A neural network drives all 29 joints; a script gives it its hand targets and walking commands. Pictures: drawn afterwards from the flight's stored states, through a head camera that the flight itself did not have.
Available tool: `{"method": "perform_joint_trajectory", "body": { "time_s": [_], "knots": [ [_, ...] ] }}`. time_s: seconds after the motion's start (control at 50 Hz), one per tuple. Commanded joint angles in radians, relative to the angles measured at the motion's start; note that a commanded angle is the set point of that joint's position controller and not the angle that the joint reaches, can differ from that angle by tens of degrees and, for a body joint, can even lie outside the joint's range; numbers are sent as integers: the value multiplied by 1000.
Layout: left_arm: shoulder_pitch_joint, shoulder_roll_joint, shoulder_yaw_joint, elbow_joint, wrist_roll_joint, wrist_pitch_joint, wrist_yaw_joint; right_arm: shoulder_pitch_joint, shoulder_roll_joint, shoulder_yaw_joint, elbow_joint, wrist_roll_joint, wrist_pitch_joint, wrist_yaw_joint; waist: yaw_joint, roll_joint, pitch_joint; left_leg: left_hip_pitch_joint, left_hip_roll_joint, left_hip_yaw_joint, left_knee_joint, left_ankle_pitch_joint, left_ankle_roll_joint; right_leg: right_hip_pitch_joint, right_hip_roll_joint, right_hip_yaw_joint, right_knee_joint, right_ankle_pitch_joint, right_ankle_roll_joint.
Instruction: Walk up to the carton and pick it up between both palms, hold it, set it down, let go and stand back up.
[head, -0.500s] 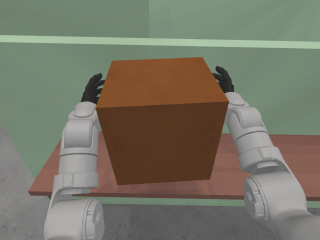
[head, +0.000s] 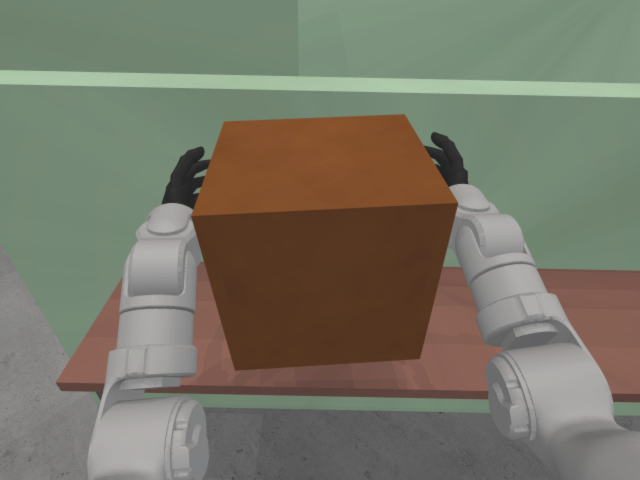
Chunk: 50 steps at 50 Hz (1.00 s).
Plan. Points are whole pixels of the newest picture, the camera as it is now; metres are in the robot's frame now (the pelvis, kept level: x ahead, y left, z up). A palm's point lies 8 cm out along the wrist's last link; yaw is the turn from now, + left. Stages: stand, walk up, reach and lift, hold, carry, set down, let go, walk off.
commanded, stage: hold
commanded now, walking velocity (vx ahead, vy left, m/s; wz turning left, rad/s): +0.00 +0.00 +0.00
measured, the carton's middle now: (321, 239) +0.37 +0.00 +0.18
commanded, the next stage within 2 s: set down in 0.24 s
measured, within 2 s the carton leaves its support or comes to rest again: neither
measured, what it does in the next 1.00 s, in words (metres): stands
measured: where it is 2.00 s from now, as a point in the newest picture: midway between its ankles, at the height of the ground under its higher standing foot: outside the picture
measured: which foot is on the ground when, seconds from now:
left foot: down 0.00-1.00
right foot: down 0.00-1.00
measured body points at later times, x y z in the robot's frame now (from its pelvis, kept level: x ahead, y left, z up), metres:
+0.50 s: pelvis +0.00 +0.00 +0.00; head -0.07 +0.02 +0.44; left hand +0.39 +0.16 +0.27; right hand +0.40 -0.17 +0.26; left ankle +0.05 +0.14 -0.74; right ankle +0.01 -0.15 -0.74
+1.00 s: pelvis +0.01 +0.00 +0.00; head -0.02 +0.02 +0.45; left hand +0.42 +0.16 +0.21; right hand +0.43 -0.17 +0.22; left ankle +0.05 +0.14 -0.74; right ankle +0.01 -0.15 -0.74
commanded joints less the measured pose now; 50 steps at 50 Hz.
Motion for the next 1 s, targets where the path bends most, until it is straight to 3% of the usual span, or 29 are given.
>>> {"method": "perform_joint_trajectory", "body": {
  "time_s": [0.0,0.2,0.22,0.24,0.26,0.34,0.38,0.46,0.5,0.52,0.64,0.72,0.84,0.98],
  "knots": [
    [-694,-634,-340,-108,-134,-55,-152,-749,661,309,-299,132,-38,132,-45,-29,-266,200,-112,35,-125,86,26,130,89,-41,-95,63,-12],
    [-694,-634,-330,-88,-129,-54,-154,-760,661,300,-293,123,-40,133,-45,-32,-255,191,-114,37,-130,63,30,123,84,-41,-100,43,-13],
    [-698,-639,-342,-108,-132,-56,-153,-760,668,308,-304,127,-42,133,-45,-21,-276,197,-114,36,-127,76,27,128,86,-42,-95,60,-13],
    [-816,-644,-430,-172,-193,-86,-143,-865,688,322,-415,139,-86,141,-51,-37,-381,279,-120,47,-104,158,23,164,106,-68,-84,119,-1],
    [-797,-630,-415,-129,-185,-87,-140,-850,677,312,-390,131,-86,136,-53,-39,-345,277,-119,40,-100,152,23,153,104,-65,-94,111,-1],
    [-789,-591,-292,-32,-111,-117,-164,-849,647,203,-288,25,-139,140,-62,-59,-229,247,-123,61,-136,11,36,133,92,-73,-112,7,7],
    [-776,-552,-206,51,-69,-140,-188,-836,629,130,-225,-51,-185,152,-50,-67,-179,215,-118,76,-165,-78,49,123,78,-86,-119,-67,5],
    [-643,-506,-103,209,24,-174,-228,-731,567,35,-95,-163,-254,183,-40,-64,-84,212,-108,99,-196,-117,54,139,68,-106,-127,-108,-5],
    [-605,-507,-84,236,50,-181,-237,-720,541,9,-93,-197,-290,191,-41,-58,-64,218,-103,108,-209,-111,50,156,70,-116,-132,-103,-4],
    [-598,-510,-91,228,53,-190,-237,-730,537,18,-108,-204,-312,195,-33,-57,-84,233,-102,109,-206,-74,47,173,72,-122,-129,-70,-2],
    [-613,-569,-206,112,15,-263,-198,-671,536,75,-114,-205,-410,200,-59,-30,-225,370,-94,104,-136,179,-7,192,88,-146,-114,107,-5],
    [-579,-566,-243,67,9,-300,-185,-581,551,111,-79,-203,-433,200,-63,-24,-244,411,-91,103,-115,271,-21,191,88,-149,-111,164,-5],
    [-605,-574,-284,45,-15,-340,-172,-550,569,124,-67,-214,-453,198,-69,-27,-267,416,-90,98,-110,265,-28,175,82,-149,-113,174,1],
    [-597,-562,-261,118,-10,-358,-173,-529,561,72,-28,-259,-461,202,-78,-51,-230,385,-91,107,-135,170,-19,148,74,-151,-123,120,6]
  ]
}}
